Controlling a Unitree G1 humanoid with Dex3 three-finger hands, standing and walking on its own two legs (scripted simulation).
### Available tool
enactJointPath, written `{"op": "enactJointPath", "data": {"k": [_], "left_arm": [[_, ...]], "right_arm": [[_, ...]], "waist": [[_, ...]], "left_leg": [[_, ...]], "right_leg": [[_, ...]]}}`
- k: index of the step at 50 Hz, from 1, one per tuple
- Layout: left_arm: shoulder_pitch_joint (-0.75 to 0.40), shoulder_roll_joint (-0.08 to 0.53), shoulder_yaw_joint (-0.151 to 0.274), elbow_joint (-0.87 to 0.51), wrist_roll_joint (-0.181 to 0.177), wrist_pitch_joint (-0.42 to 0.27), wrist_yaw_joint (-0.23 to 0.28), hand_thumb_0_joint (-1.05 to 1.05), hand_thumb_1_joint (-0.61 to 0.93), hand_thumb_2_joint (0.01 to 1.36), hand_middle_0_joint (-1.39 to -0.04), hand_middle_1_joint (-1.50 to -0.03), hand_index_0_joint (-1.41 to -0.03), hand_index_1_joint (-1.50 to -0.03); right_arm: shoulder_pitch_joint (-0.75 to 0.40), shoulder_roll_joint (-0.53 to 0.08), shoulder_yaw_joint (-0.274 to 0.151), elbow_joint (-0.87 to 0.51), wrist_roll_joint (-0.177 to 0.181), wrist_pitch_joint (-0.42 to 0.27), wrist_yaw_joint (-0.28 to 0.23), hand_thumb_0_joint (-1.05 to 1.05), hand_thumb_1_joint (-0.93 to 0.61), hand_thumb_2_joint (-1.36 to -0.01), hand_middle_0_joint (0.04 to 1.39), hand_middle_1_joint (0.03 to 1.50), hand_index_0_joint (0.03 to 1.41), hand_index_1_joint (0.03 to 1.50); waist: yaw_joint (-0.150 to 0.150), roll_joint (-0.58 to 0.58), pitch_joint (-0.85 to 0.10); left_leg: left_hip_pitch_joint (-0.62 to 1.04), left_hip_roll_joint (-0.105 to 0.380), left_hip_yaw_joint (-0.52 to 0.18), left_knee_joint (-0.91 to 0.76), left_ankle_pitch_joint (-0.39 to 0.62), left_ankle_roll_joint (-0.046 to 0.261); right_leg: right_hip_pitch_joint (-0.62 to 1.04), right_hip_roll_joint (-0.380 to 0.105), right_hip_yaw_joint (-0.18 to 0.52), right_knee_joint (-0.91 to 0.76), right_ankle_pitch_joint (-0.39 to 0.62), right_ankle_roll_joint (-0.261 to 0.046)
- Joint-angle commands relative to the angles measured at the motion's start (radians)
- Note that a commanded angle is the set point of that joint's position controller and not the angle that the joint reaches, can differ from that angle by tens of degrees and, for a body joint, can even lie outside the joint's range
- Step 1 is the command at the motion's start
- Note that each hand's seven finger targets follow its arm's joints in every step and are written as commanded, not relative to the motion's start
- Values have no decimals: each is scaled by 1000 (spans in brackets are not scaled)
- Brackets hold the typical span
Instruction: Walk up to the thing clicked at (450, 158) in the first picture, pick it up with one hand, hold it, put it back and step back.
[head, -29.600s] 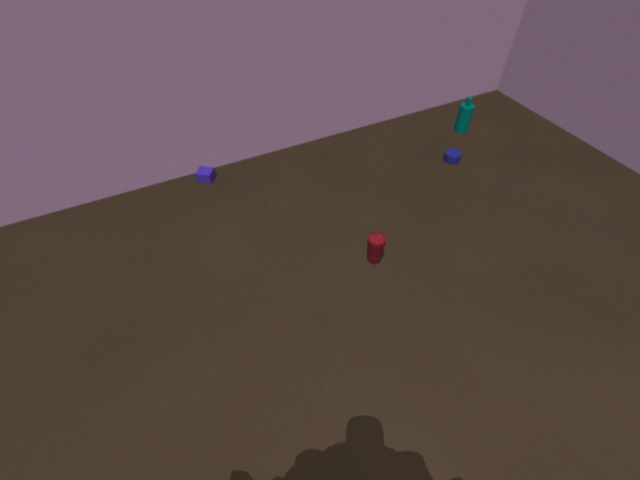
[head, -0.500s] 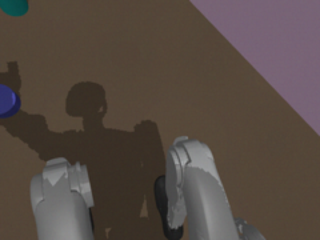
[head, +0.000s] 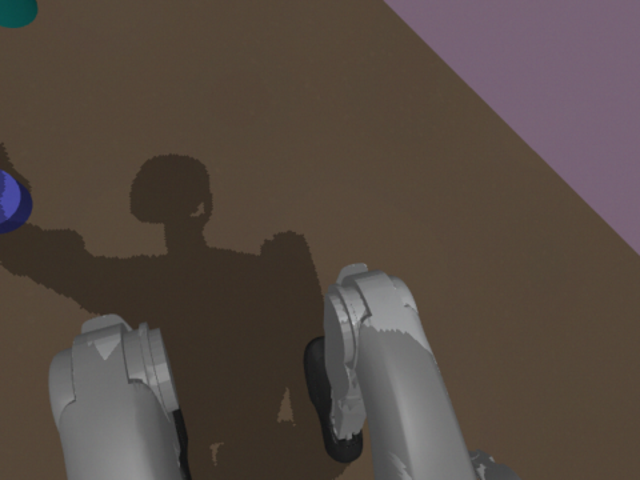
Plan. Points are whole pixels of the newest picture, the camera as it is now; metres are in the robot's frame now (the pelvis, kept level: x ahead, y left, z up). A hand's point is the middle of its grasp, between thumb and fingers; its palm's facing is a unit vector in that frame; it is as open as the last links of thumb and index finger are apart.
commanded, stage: approach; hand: left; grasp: from above
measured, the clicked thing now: out of the picture +0.50 +0.35 -0.31
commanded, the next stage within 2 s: close in in 0.66 s
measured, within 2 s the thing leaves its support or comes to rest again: neither
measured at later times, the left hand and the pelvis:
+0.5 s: hand out of the picture +0.49 +0.37 -0.18, palm faces -0.47 -0.08 -0.88, open 13.7 cm; pelvis +0.00 +0.01 -0.01, yaw -1 degrees
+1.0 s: hand out of the picture +0.48 +0.33 -0.17, palm faces -0.43 -0.07 -0.90, open 13.9 cm; pelvis +0.00 +0.01 +0.00, yaw -1 degrees
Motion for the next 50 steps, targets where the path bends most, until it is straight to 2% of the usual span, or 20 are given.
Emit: {"op": "enactJointPath", "data": {"k": [1,6,9,11,14,18,20,22,23,25,27,29,33,34,38,40,42,45,47,50], "left_arm": [[-371,238,17,-334,35,-128,118,0,-509,939,-60,-1091,-87,-1061],[-436,152,-23,-231,90,-94,246,0,-519,957,-56,-1068,-75,-1046],[-501,182,-22,-98,140,-29,302,0,-525,993,-61,-1075,-73,-1061],[-537,237,-4,-50,172,20,328,0,-496,1040,-77,-1117,-89,-1102],[-524,257,-1,13,183,99,330,0,-463,992,-75,-1138,-103,-1108],[-457,284,2,60,136,172,266,0,-477,922,-58,-1112,-93,-1074],[-350,254,-20,115,95,195,203,0,-472,916,-59,-1124,-98,-1083],[-330,277,-18,46,60,192,136,0,-467,915,-60,-1130,-100,-1087],[-303,293,-17,43,43,188,105,0,-466,910,-61,-1131,-103,-1086],[-305,309,-14,-39,24,167,46,0,-456,899,-65,-1152,-112,-1102],[-332,344,19,-156,0,121,23,0,-455,921,-89,-1134,-128,-1094],[-340,344,47,-232,-20,62,13,0,-418,936,-121,-1137,-158,-1097],[-349,288,40,-396,-7,-58,40,0,-470,938,-89,-1099,-117,-1069],[-324,250,23,-392,0,-71,53,0,-488,929,-72,-1094,-100,-1063],[-381,230,21,-445,45,-64,136,0,-482,1086,-97,-1125,-103,-1117],[-395,201,11,-327,69,-32,182,0,-540,976,-61,-1028,-71,-1015],[-330,155,-12,-132,94,11,213,0,-536,975,-58,-1028,-70,-1014],[-332,165,-40,-7,134,62,231,0,-508,960,-60,-1047,-80,-1024],[-358,176,-33,21,128,92,233,0,-490,944,-61,-1064,-87,-1035],[-430,201,-21,22,99,113,230,0,-464,914,-62,-1082,-99,-1042]], "right_arm": [[167,-255,-104,1,-22,1,-14,0,-899,-893,200,300,200,300],[157,-262,-128,51,-34,-14,-11,0,-898,-894,201,300,200,300],[165,-269,-114,72,-38,-28,-15,0,-900,-895,201,300,200,300],[162,-274,-104,68,-38,-34,-16,0,-901,-896,201,300,200,300],[144,-277,-93,40,-36,-44,-13,0,-900,-895,201,300,200,300],[131,-282,-79,-16,-20,-54,-15,0,-899,-895,200,300,200,300],[120,-275,-77,-27,-2,-56,-16,0,-901,-895,200,300,200,300],[126,-281,-78,-41,4,-50,-18,0,-898,-893,200,300,200,300],[120,-279,-78,-45,9,-46,-19,0,-898,-893,200,300,200,300],[139,-287,-69,-51,10,-38,-18,0,-901,-894,200,300,200,300],[150,-291,-66,-61,4,-25,-19,0,-901,-894,200,300,200,300],[185,-293,-67,-62,-7,-19,-14,0,-904,-895,200,300,200,300],[213,-288,-89,-41,-12,-8,-10,0,-901,-894,200,300,200,300],[208,-285,-102,-38,-12,-7,-8,0,-900,-894,200,300,200,300],[208,-261,-128,-18,-6,-10,4,0,-896,-893,200,300,200,300],[207,-260,-123,-3,-3,-8,7,0,-896,-894,200,300,200,300],[203,-251,-107,9,-4,-12,7,0,-894,-893,201,300,200,300],[188,-258,-94,5,1,-20,4,0,-892,-892,201,300,200,300],[184,-268,-93,-3,1,-32,2,0,-890,-892,201,300,200,300],[186,-276,-82,-27,0,-56,1,0,-889,-891,201,300,200,300]], "waist": [[-29,463,-758],[-73,495,-699],[-89,469,-652],[-71,499,-677],[-62,521,-682],[-60,438,-701],[-51,374,-651],[-34,361,-684],[-24,351,-690],[-38,356,-667],[-30,356,-709],[-47,375,-740],[-44,488,-804],[-42,502,-788],[-24,588,-828],[-38,548,-754],[-55,448,-622],[-55,396,-601],[-54,371,-611],[-89,353,-620]], "left_leg": [[608,-2,115,-210,151,16],[617,-3,101,-238,136,12],[576,-3,99,-236,131,18],[572,-5,99,-243,145,18],[581,-6,104,-245,170,19],[515,-11,118,-224,189,41],[458,-13,109,-233,157,50],[469,-13,104,-245,157,51],[470,-8,98,-245,164,49],[474,-8,99,-240,201,47],[493,-9,100,-226,234,40],[532,-7,95,-200,277,31],[638,-1,83,-188,296,13],[639,-1,82,-194,277,10],[713,4,93,-239,260,5],[640,1,95,-253,213,12],[539,-5,103,-249,176,26],[484,-10,101,-254,162,34],[486,-12,98,-257,163,38],[465,-12,99,-247,140,47]], "right_leg": [[293,37,-109,-201,167,-93],[177,33,-142,-174,167,-96],[142,29,-148,-170,178,-95],[134,28,-145,-149,199,-102],[137,22,-133,-140,220,-102],[221,25,-110,-171,239,-96],[220,31,-105,-176,207,-95],[265,27,-100,-185,201,-92],[272,28,-99,-180,203,-94],[294,25,-96,-184,229,-91],[337,28,-104,-194,245,-95],[370,28,-113,-197,271,-92],[321,29,-129,-192,263,-101],[290,29,-132,-189,250,-104],[228,31,-132,-174,244,-102],[194,32,-137,-180,224,-103],[173,36,-142,-196,209,-100],[174,35,-137,-192,210,-104],[189,29,-130,-192,213,-100],[218,31,-124,-199,200,-93]]}}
